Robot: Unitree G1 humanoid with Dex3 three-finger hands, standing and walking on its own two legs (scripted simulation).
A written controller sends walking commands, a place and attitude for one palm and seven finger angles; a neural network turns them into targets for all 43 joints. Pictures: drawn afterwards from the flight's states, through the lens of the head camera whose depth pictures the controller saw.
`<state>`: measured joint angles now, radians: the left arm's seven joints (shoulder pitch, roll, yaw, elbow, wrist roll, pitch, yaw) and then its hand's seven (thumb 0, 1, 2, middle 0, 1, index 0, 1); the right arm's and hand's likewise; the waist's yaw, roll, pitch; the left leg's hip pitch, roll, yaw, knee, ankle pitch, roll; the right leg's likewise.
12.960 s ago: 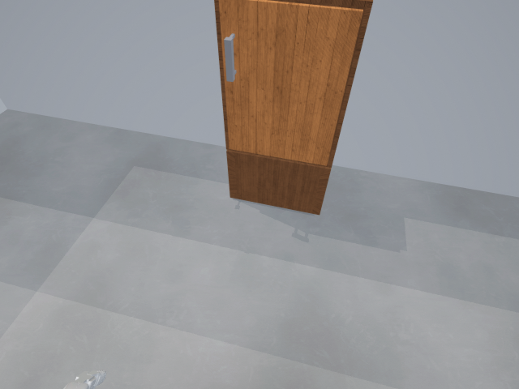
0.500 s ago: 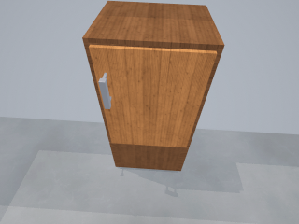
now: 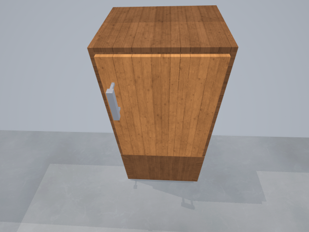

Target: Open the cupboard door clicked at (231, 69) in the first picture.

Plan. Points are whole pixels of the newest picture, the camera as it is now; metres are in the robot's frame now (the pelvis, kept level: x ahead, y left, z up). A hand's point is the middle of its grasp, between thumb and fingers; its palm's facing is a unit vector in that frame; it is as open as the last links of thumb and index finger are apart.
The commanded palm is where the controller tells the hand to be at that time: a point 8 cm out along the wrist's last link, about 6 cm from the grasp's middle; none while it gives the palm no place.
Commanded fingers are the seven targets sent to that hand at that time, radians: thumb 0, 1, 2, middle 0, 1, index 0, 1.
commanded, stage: look again from close up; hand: left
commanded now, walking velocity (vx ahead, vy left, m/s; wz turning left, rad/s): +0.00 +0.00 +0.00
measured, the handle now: (114, 101) +0.56 +0.19 +0.01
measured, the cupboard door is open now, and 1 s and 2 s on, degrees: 0 0 0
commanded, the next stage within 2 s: raise the hand with hooked fingers in 0.08 s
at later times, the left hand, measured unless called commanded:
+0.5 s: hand (95, 200) +0.21 +0.17 -0.01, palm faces +0.05 -1.00 -0.06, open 8.0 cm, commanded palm +0.13 +0.24 -0.05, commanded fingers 0.00 0.50 0.73 -0.23 -0.56 -0.23 -0.56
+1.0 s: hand (80, 202) +0.20 +0.21 -0.03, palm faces -0.03 -1.00 -0.03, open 11.0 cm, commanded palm +0.17 +0.27 -0.02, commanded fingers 0.00 -0.08 0.48 -0.27 -0.93 -0.27 -0.93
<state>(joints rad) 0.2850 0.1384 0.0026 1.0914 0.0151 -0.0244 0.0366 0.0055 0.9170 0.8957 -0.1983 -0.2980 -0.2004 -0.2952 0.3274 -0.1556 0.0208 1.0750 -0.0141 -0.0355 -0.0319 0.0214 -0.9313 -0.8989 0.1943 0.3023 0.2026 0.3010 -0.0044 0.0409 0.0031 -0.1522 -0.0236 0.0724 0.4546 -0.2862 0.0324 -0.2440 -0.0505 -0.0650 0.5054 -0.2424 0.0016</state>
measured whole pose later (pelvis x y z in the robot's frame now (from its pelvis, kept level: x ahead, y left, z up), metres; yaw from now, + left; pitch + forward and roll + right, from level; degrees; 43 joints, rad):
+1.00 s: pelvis -0.03 -0.01 -0.07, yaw +0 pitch +12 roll -2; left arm 0.29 0.31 0.31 0.10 -0.35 -0.26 -0.41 0.01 0.15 0.57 -0.26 -0.79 -0.26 -0.78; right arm 0.27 -0.18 0.05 0.56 0.04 -0.21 -0.05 0.02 -0.90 -0.90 0.20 0.30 0.21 0.30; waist -0.03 0.03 -0.09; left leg -0.78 0.03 0.02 1.08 -0.52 0.01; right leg -0.82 -0.02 -0.10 1.02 -0.42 -0.03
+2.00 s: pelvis -0.01 -0.01 -0.04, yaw +0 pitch +10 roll -1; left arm -0.04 0.43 0.44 0.44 -0.35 -0.26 -0.54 -0.01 -0.50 0.30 -0.30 -1.20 -0.30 -1.20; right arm 0.30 -0.30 0.04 0.54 0.04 -0.19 -0.07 0.01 -0.91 -0.90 0.20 0.30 0.21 0.30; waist -0.02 0.02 -0.07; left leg -0.62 0.03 0.03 0.90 -0.47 0.02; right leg -0.66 -0.02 -0.09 0.85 -0.37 -0.02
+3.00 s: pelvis -0.02 +0.00 -0.05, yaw +0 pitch +13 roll -1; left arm -0.36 0.46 0.44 0.73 -0.27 -0.33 -0.49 -0.01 -0.50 0.30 -0.30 -1.20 -0.30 -1.20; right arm 0.34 -0.29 0.04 0.58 0.04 -0.12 -0.07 0.01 -0.91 -0.90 0.20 0.30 0.21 0.30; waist -0.05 0.01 -0.07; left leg -0.69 0.03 0.03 0.93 -0.47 0.02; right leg -0.73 -0.02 -0.08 0.87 -0.36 -0.02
